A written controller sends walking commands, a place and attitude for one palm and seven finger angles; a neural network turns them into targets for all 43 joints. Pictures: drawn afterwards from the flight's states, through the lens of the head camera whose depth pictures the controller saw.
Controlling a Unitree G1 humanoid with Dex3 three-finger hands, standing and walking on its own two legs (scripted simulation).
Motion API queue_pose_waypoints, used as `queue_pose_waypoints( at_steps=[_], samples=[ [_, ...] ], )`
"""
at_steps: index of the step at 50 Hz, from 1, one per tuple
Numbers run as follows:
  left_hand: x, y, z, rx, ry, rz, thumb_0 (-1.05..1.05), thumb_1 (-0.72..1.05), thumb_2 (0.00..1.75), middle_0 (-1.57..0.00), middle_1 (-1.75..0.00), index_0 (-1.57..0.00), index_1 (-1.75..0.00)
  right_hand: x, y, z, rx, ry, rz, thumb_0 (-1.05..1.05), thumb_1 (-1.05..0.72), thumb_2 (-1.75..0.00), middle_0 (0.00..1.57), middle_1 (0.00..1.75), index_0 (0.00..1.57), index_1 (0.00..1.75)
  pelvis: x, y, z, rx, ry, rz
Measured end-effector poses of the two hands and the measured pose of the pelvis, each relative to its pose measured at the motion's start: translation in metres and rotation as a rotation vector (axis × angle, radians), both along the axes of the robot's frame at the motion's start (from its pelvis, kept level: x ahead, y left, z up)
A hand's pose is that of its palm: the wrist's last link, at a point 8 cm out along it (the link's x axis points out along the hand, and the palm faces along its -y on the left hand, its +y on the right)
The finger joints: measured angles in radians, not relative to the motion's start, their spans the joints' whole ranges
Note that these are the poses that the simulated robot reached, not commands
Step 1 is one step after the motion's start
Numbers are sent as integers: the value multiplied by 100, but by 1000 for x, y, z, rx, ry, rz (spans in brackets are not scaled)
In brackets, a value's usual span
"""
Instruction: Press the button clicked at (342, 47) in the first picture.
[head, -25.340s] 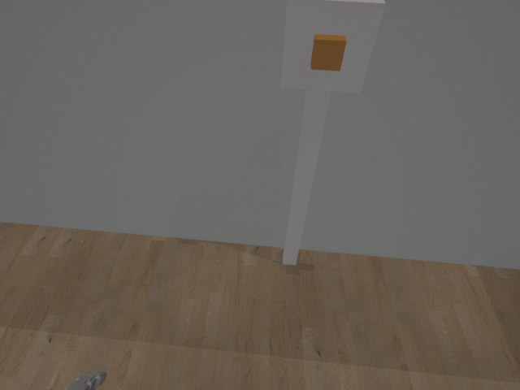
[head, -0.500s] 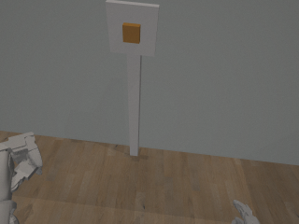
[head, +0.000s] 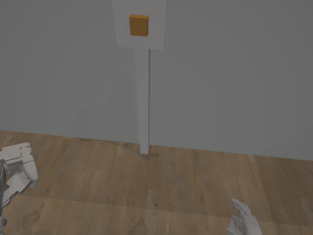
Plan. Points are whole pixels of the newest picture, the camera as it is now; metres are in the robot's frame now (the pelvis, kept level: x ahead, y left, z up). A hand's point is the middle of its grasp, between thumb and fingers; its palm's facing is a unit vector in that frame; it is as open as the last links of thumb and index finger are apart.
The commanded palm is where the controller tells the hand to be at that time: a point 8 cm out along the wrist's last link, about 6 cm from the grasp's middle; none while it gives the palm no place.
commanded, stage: stop stepping back and stand still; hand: left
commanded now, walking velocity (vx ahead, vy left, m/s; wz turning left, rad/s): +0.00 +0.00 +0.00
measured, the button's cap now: (139, 25) +0.74 +0.13 +0.19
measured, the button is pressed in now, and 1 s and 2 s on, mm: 0 0 0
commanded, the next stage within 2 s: let the arm hang, fingers relaxed in 0.12 s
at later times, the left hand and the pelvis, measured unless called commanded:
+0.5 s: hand out of the picture +0.07 +0.20 -0.16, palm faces -0.03 -0.97 -0.26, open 3.2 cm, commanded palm none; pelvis -0.02 +0.00 -0.02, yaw +2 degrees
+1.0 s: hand out of the picture +0.00 +0.22 -0.16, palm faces +0.06 -0.94 -0.33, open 7.0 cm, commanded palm none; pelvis +0.00 -0.01 +0.00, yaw +3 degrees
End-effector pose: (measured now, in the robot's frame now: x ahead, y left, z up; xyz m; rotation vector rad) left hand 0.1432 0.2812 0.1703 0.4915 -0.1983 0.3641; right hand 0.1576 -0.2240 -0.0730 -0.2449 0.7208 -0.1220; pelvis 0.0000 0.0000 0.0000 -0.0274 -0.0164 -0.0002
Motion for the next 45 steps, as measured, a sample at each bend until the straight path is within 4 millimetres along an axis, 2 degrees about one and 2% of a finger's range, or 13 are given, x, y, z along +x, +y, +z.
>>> queue_pose_waypoints(
  at_steps=[11, 12, 14, 17, 19, 22, 25, 27, 31, 35, 40, 45],
  samples=[
    [4, -2, 1, 14, 0, -38, 2, 89, 90, -131, -150, -130, -150, -8, -6, 6, -8, -28, -37, 2, -90, -90, 21, 30, 20, 30, -6, 1, 1, -2, 0, -1],
    [6, -1, -6, 26, 26, -53, 1, 89, 90, -131, -150, -130, -150, -7, -7, 3, 1, -27, -16, 2, -90, -90, 21, 30, 20, 30, -6, 2, 0, -4, 10, 6],
    [18, 7, -49, -4, 206, -51, 1, 89, 90, -130, -149, -130, -150, -8, -12, -13, 19, 29, 28, 1, -90, -90, 21, 30, 20, 30, -10, 4, -4, -5, 21, 19],
    [16, 16, -140, -115, 594, 17, 0, 90, 90, -127, -146, -126, -147, -15, -23, -36, 29, 118, 28, 1, -90, -90, 21, 30, 20, 30, -16, 7, -10, -3, 24, 21],
    [-2, 11, -194, -184, 828, 51, 0, 90, 90, -123, -142, -122, -143, -27, -31, -45, 27, 167, 8, 1, -90, -90, 21, 30, 20, 30, -19, 5, -12, 1, 20, 19],
    [-42, -7, -257, -293, 1083, 73, 1, 91, 90, -115, -134, -114, -135, -54, -41, -52, 4, 261, -26, 1, -90, -90, 21, 30, 20, 30, -20, 1, -15, 4, 10, 24],
    [-83, -30, -302, -407, 1265, 86, 1, 91, 90, -106, -125, -105, -125, -91, -47, -56, -33, 391, -62, 1, -90, -90, 20, 30, 20, 30, -20, -1, -17, -1, -2, 34],
    [-107, -45, -322, -479, 1358, 98, 1, 91, 90, -99, -118, -98, -118, -116, -48, -58, -49, 482, -85, 1, -90, -90, 20, 30, 20, 30, -19, -1, -18, -3, -4, 38],
    [-143, -43, -328, -551, 1433, 199, 1, 91, 89, -86, -103, -82, -105, -158, -43, -58, -52, 650, -90, 1, -90, -90, 20, 30, 20, 30, -17, -4, -12, -7, 6, 61],
    [-176, -34, -318, -549, 1500, 277, 1, 91, 89, -72, -87, -69, -89, -173, -38, -62, -23, 724, -94, 1, -90, -90, 20, 30, 20, 30, -15, -7, -7, -1, 8, 69],
    [-198, -22, -304, -508, 1562, 353, 1, 91, 90, -54, -67, -52, -69, -160, -34, -70, 22, 687, -105, 1, -90, -90, 21, 30, 20, 30, -10, -9, -3, 4, -4, 58],
    [-186, -13, -297, -474, 1545, 378, 1, 91, 90, -37, -49, -36, -50, -133, -34, -74, 41, 622, -96, 1, -90, -90, 21, 30, 20, 30, -5, -10, -2, 9, -13, 49]
  ],
)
